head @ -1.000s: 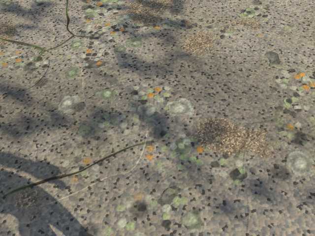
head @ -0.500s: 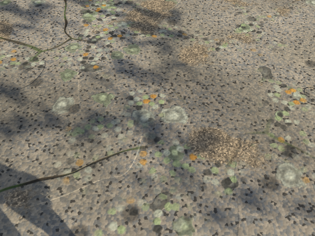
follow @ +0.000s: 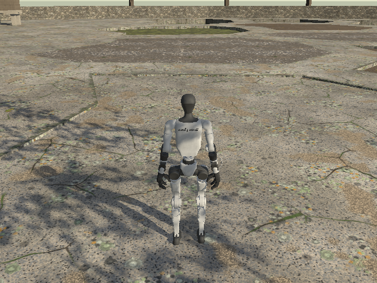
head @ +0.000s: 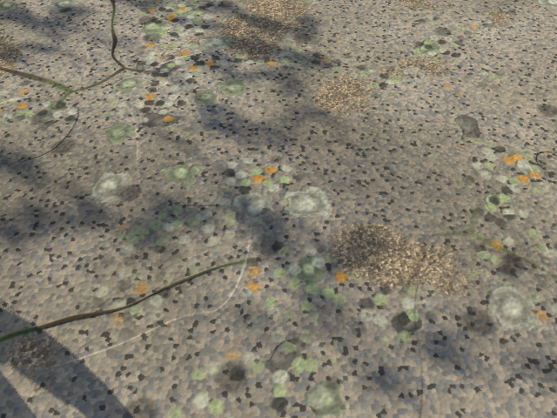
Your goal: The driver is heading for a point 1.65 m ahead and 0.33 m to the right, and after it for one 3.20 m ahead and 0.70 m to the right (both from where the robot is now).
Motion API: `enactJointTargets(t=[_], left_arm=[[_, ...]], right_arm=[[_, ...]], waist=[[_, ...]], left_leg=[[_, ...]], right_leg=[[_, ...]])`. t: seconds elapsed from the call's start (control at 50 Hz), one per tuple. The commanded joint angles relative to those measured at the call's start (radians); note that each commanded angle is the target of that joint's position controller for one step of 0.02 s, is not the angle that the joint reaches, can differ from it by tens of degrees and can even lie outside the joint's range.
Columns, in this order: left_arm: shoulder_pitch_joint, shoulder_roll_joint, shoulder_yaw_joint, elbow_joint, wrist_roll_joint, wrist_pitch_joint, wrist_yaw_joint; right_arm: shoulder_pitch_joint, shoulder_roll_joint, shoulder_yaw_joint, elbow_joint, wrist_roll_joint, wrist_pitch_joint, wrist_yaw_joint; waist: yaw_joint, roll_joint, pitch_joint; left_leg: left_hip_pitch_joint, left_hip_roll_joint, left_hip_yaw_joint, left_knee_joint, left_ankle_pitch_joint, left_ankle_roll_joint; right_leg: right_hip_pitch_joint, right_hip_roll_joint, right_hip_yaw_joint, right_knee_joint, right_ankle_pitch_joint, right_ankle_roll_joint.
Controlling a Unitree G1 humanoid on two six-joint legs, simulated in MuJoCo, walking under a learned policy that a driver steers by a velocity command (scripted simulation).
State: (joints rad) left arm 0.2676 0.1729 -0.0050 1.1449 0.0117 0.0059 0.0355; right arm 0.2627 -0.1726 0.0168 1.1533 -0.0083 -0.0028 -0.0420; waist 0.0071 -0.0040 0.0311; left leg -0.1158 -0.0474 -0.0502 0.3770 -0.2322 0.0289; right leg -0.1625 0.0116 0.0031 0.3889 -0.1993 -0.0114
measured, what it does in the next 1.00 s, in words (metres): walks ahead: left foot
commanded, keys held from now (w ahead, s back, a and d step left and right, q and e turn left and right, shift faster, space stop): no key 0.06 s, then w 0.84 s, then w+e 0.10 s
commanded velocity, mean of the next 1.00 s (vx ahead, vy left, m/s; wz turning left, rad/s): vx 0.35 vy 0.00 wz -0.01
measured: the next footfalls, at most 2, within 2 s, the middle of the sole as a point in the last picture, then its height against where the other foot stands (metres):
left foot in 0.78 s outside the picture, level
right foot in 1.32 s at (338, 346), level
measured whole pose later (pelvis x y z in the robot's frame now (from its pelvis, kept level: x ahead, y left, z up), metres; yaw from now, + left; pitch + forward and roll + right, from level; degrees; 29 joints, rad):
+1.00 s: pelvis +0.38 -0.01 +0.00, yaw -2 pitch -1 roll +1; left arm 0.23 0.20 0.04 0.98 0.03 -0.05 -0.02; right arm 0.34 -0.20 -0.05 1.07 -0.02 -0.10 0.00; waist 0.00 -0.03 0.05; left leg -0.13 -0.10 0.13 0.32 -0.19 0.12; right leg -0.54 -0.07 0.02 1.13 -0.25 -0.08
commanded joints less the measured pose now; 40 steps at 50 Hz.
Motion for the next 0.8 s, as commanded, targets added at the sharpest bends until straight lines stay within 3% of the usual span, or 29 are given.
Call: enactJointTargets(t=[0.02,0.08,0.12,0.16,0.2,0.24,0.28,0.3,0.34,0.36,0.38,0.4,0.42,0.44,0.48,0.54,0.62,0.66,0.7,0.74,0.76,0.78,0.8], left_arm=[[0.058,0.081,0.011,-0.006,0.0,-0.005,0.004],[0.071,0.072,0.009,0.001,0.001,-0.005,0.004],[0.074,0.092,0.02,-0.007,0.004,0.001,0.002],[0.06,0.091,0.025,-0.03,0.012,0.006,-0.006],[0.027,0.054,0.019,-0.061,0.018,-0.005,-0.014],[-0.011,0.032,0.016,-0.097,0.03,-0.029,-0.024],[-0.021,0.059,0.025,-0.122,0.024,-0.053,-0.035],[0.019,0.052,0.026,-0.119,0.018,-0.062,-0.04],[0.22,0.046,0.036,-0.052,0.003,-0.077,-0.035],[0.351,0.13,0.06,-0.024,0.01,-0.085,-0.025],[0.472,0.22,0.088,0.015,0.005,-0.078,-0.026],[0.405,0.162,0.075,-0.001,0.009,-0.072,-0.024],[0.323,0.133,0.067,-0.034,0.012,-0.078,-0.027],[0.264,0.12,0.062,-0.057,0.015,-0.085,-0.028],[0.235,0.088,0.047,-0.064,0.009,-0.1,-0.025],[0.307,0.071,0.034,-0.033,0.004,-0.11,-0.021],[0.311,0.073,0.022,-0.033,0.006,-0.112,-0.016],[0.319,0.093,0.022,-0.028,0.007,-0.115,-0.013],[0.3,0.118,0.026,-0.027,0.006,-0.121,-0.011],[0.268,0.144,0.033,-0.033,0.005,-0.12,-0.007],[0.243,0.154,0.037,-0.04,-0.001,-0.115,-0.009],[0.25,0.124,0.029,-0.059,-0.003,-0.113,-0.016],[0.376,-0.014,0.01,-0.075,-0.021,-0.105,-0.028]], right_arm=[[0.058,-0.084,-0.012,-0.008,0.0,-0.005,-0.003],[0.076,-0.075,-0.01,-0.002,-0.002,-0.004,-0.004],[0.085,-0.105,-0.025,-0.008,-0.004,0.003,-0.003],[0.1,-0.114,-0.036,-0.023,-0.009,0.011,0.003],[0.154,-0.116,-0.044,-0.023,-0.008,0.006,0.004],[0.204,-0.156,-0.065,-0.012,-0.011,-0.004,0.004],[0.176,-0.162,-0.075,-0.027,-0.012,-0.014,0.01],[0.143,-0.163,-0.078,-0.039,-0.009,-0.019,0.012],[0.034,-0.128,-0.075,-0.082,0.0,-0.03,0.016],[-0.029,-0.065,-0.057,-0.125,0.007,-0.045,0.023],[-0.039,-0.058,-0.055,-0.163,-0.015,-0.057,0.033],[-0.053,-0.118,-0.068,-0.16,-0.042,-0.061,0.04],[-0.04,-0.086,-0.064,-0.151,-0.038,-0.068,0.05],[-0.03,-0.067,-0.06,-0.144,-0.028,-0.075,0.059],[-0.037,-0.076,-0.067,-0.148,-0.03,-0.071,0.072],[-0.091,-0.068,-0.068,-0.177,-0.028,-0.052,0.075],[-0.288,-0.036,-0.047,-0.262,-0.016,-0.045,0.076],[-0.331,-0.039,-0.041,-0.286,-0.009,-0.042,0.073],[-0.28,-0.075,-0.051,-0.284,-0.007,-0.043,0.062],[-0.077,-0.124,-0.076,-0.225,-0.005,-0.054,0.048],[0.072,-0.144,-0.091,-0.176,-0.009,-0.061,0.04],[0.209,-0.21,-0.112,-0.147,-0.033,-0.066,0.03],[0.232,-0.287,-0.128,-0.153,-0.055,-0.064,0.035]], waist=[[0.0,0.006,0.039],[-0.001,0.006,0.018],[-0.003,0.02,0.039],[-0.013,0.033,0.118],[-0.039,0.084,0.157],[-0.055,0.164,0.145],[-0.035,0.135,0.138],[-0.004,0.134,0.141],[0.096,0.066,0.133],[0.152,-0.136,0.105],[0.161,-0.295,0.08],[0.106,-0.122,0.129],[0.066,-0.046,0.147],[0.036,-0.024,0.138],[0.01,-0.046,0.115],[0.008,-0.074,0.084],[0.031,-0.092,0.123],[0.035,-0.114,0.125],[-0.005,-0.121,0.085],[-0.097,-0.118,-0.028],[-0.165,-0.104,-0.097],[-0.203,-0.034,-0.182],[-0.108,0.184,-0.292]], left_leg=[[-0.071,0.11,-0.092,-0.072,0.113,0.027],[-0.066,0.102,-0.089,-0.079,0.033,0.03],[-0.106,0.075,-0.092,-0.063,-0.243,0.058],[-0.173,0.088,-0.145,-0.068,-0.496,0.1],[-0.128,0.158,-0.267,-0.116,-0.571,0.148],[-0.043,0.282,-0.426,-0.21,-0.566,0.213],[-0.079,0.298,-0.421,-0.216,-0.496,0.222],[-0.13,0.28,-0.379,-0.189,-0.465,0.21],[-0.36,0.165,-0.223,-0.041,-0.352,0.144],[-0.525,0.04,-0.055,0.23,-0.266,0.088],[-0.659,-0.024,0.079,0.502,-0.291,0.064],[-0.693,0.037,0.043,0.654,-0.265,0.072],[-0.681,0.071,0.026,0.705,-0.18,0.073],[-0.652,0.095,0.023,0.716,-0.106,0.067],[-0.623,0.113,0.05,0.691,-0.026,0.045],[-0.637,0.088,0.112,0.666,0.017,0.026],[-0.554,0.051,0.18,0.409,0.1,0.021],[-0.45,0.025,0.21,0.287,0.126,0.042],[-0.326,-0.008,0.215,0.239,0.126,0.082],[-0.13,-0.043,0.193,0.2,0.108,0.122],[0.044,-0.03,0.175,0.125,0.144,0.142],[0.25,0.139,-0.009,0.096,-0.022,0.179],[0.468,0.456,-0.533,0.023,-0.08,0.329]], right_leg=[[0.007,-0.092,0.087,-0.056,0.077,-0.026],[0.014,-0.083,0.083,-0.059,0.005,-0.028],[-0.025,-0.04,0.06,-0.013,-0.242,-0.048],[-0.134,-0.022,0.07,0.033,-0.447,-0.074],[-0.249,-0.001,0.048,0.129,-0.406,-0.074],[-0.319,0.012,-0.046,0.269,-0.226,-0.061],[-0.278,-0.013,-0.039,0.274,-0.227,-0.067],[-0.2,-0.013,-0.047,0.203,-0.226,-0.076],[0.155,0.006,-0.018,0.018,-0.162,-0.088],[0.308,-0.168,0.278,-0.142,-0.343,-0.131],[0.383,-0.362,0.601,-0.254,-0.427,-0.21],[0.314,-0.378,0.588,-0.235,-0.393,-0.217],[0.249,-0.347,0.506,-0.235,-0.306,-0.207],[0.219,-0.309,0.423,-0.247,-0.211,-0.191],[0.207,-0.244,0.283,-0.262,-0.012,-0.167],[0.241,-0.203,0.147,-0.216,0.39,-0.156],[0.154,-0.162,0.061,-0.231,0.529,-0.147],[0.136,-0.172,0.045,-0.232,0.617,-0.144],[0.166,-0.195,0.028,-0.153,0.854,-0.133],[0.209,-0.202,0.012,0.08,1.018,-0.118],[0.157,-0.183,-0.006,0.267,0.934,-0.108],[-0.011,-0.139,-0.028,0.535,0.614,-0.104],[-0.335,0.04,-0.049,0.945,-0.295,-0.073]])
